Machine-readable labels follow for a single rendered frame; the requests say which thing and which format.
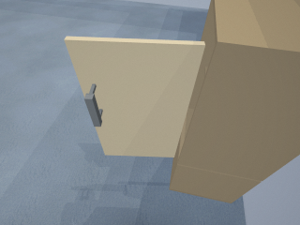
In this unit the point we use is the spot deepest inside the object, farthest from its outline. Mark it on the handle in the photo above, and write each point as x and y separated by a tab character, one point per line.
92	106

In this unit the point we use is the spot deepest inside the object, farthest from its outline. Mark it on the cupboard door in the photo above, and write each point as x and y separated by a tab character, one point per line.
143	87

